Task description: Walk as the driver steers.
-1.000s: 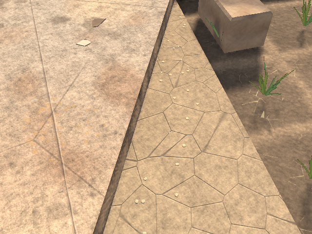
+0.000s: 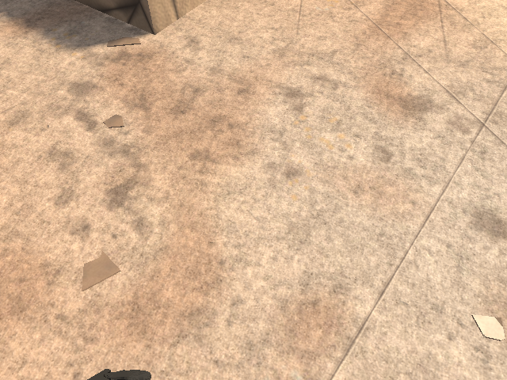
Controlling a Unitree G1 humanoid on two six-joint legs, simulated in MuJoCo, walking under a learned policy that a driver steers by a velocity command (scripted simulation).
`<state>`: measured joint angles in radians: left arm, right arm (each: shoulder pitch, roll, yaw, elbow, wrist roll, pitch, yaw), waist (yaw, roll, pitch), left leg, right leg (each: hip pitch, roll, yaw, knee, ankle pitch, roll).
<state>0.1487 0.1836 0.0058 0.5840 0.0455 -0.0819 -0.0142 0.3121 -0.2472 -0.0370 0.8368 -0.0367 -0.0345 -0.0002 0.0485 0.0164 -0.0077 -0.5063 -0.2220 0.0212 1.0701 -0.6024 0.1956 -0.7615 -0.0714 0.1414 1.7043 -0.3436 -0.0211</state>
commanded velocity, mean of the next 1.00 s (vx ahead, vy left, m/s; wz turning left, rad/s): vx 1.00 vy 0.00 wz -0.73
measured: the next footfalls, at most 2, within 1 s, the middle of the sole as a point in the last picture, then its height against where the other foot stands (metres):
right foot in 0.24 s outside the picture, level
left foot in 0.60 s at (281, 232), level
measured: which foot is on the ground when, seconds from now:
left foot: down 0.00-0.22, up 0.24-0.58, down 0.60-1.00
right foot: up 0.00-0.22, down 0.24-0.58, up 0.60-1.00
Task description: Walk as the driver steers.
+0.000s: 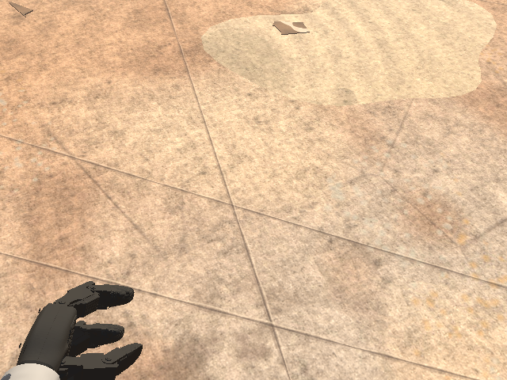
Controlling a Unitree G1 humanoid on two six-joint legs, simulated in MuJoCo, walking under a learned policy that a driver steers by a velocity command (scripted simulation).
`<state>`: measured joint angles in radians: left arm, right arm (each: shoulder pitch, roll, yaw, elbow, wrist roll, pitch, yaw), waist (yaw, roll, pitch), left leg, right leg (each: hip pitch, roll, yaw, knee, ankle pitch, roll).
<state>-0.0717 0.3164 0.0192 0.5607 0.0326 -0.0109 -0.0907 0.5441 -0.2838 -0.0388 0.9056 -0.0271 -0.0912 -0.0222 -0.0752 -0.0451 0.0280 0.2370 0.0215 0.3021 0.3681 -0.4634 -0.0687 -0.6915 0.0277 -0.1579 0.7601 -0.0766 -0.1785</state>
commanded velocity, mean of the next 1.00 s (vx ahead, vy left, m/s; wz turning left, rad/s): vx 0.91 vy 0.00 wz -0.82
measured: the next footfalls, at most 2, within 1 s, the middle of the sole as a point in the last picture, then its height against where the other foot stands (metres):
right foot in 0.04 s outside the picture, level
left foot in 0.42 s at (204, 317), level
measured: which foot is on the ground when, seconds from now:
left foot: down 0.00-0.02, up 0.04-0.40, down 0.42-0.86, up 0.88-1.00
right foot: up 0.00-0.02, down 0.04-0.40, up 0.42-0.84, down 0.86-1.00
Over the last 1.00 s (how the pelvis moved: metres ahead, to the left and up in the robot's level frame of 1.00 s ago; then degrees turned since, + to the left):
0.98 -0.22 0.05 -45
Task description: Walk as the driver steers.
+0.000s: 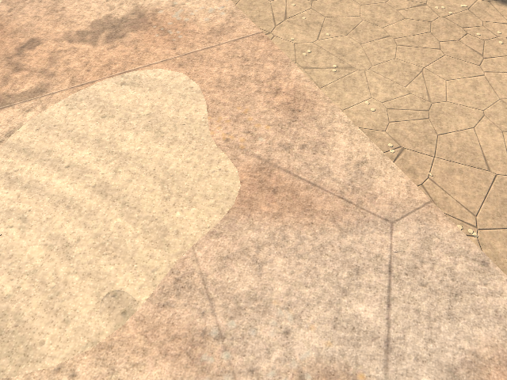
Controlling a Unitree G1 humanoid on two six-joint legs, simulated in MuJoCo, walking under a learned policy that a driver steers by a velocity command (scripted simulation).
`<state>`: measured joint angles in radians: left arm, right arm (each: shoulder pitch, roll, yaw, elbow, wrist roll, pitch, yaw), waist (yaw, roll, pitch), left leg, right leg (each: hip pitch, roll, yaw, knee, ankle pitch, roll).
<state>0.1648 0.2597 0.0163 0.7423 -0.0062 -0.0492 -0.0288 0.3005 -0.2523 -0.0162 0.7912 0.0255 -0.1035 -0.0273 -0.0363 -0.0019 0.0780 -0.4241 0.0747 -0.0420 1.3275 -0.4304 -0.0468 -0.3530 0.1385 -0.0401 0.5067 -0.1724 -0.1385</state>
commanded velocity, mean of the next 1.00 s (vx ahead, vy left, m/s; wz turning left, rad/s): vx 0.72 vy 0.00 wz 0.57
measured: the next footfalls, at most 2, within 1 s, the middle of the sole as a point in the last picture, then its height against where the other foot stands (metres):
left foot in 0.38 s outside the picture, level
right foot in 0.80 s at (231, 253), level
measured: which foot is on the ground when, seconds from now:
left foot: up 0.00-0.36, down 0.38-0.82, up 0.84-1.00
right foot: down 0.00-0.42, up 0.44-0.78, down 0.80-1.00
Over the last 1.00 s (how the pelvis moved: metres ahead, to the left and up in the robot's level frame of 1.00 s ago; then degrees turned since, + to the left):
0.79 -0.22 0.02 -48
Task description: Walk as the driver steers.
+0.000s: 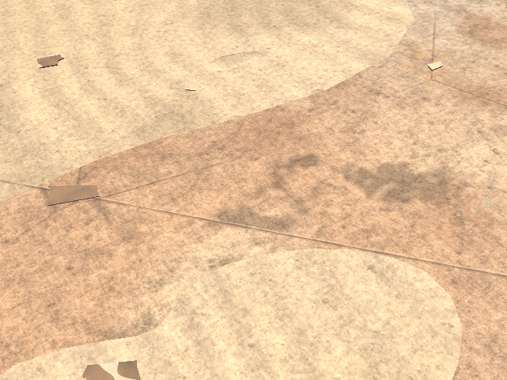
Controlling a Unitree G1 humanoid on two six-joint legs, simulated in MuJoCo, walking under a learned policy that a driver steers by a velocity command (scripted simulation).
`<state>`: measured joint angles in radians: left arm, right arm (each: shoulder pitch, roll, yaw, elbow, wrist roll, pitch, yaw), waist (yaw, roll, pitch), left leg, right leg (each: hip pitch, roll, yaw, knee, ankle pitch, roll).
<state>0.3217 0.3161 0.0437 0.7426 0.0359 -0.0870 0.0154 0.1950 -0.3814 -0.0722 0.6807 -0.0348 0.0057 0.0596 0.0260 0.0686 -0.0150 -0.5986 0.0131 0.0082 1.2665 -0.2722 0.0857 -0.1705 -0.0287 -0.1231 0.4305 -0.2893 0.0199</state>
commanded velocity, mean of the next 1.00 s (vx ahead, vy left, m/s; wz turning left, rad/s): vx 0.99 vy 0.00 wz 0.99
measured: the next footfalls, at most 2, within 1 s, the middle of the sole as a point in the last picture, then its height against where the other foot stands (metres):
left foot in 0.26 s outside the picture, level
right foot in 0.66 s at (254, 262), level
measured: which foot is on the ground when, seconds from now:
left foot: up 0.00-0.24, down 0.26-0.66, up 0.68-1.00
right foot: down 0.00-0.26, up 0.28-0.64, down 0.66-1.00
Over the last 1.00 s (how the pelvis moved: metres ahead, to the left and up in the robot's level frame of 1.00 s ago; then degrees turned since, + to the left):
0.71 0.17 0.01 37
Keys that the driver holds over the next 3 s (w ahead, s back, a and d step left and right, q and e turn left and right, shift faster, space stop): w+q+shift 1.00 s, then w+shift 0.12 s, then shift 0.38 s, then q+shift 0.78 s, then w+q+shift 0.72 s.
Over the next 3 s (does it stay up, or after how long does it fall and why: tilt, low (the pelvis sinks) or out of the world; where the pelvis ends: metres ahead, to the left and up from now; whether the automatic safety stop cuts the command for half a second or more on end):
stays up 0.81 0.98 -0.04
